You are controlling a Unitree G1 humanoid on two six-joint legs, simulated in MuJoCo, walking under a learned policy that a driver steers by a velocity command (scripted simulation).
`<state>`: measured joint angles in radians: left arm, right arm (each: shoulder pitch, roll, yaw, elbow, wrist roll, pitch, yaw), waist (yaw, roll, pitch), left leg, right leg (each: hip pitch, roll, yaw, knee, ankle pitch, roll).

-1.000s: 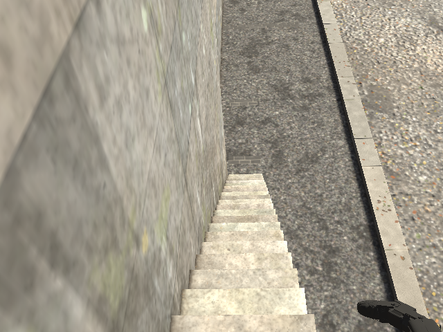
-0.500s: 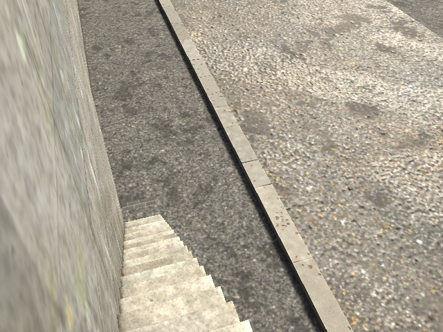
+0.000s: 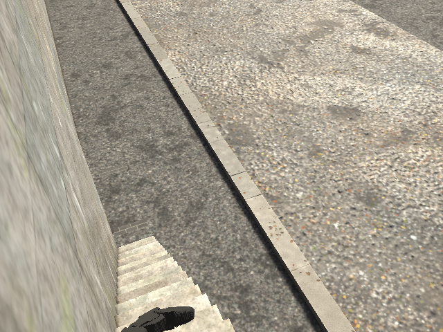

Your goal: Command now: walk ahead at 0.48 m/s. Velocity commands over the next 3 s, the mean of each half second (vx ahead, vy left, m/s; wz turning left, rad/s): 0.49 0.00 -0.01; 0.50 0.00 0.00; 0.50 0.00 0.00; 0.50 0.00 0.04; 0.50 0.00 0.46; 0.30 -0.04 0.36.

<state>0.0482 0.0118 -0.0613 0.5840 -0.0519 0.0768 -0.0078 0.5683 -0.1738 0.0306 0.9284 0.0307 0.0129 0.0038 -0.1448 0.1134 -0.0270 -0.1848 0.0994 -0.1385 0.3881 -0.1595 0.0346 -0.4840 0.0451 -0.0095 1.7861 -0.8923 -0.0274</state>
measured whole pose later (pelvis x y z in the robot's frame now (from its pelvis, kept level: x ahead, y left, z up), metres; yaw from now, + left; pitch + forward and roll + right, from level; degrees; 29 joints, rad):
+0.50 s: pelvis +0.03 +0.00 -0.01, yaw +2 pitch -1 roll -2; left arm 0.09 0.10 -0.05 0.55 -0.06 0.08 0.00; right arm 0.53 -0.20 0.03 0.78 -0.01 0.00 -0.02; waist -0.15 0.05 -0.04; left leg -0.22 0.04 -0.13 0.46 -0.23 0.05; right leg -0.49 0.05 0.07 1.84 -0.88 0.03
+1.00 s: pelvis +0.06 +0.00 -0.01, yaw +4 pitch +1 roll -1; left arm 0.13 0.10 -0.05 0.56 -0.05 0.08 0.02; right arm 0.54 -0.19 0.03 0.76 0.00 0.01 -0.02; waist -0.13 0.01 -0.08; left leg -0.25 0.02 -0.15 0.50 -0.28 0.06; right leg -0.49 0.06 0.09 1.84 -0.86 0.03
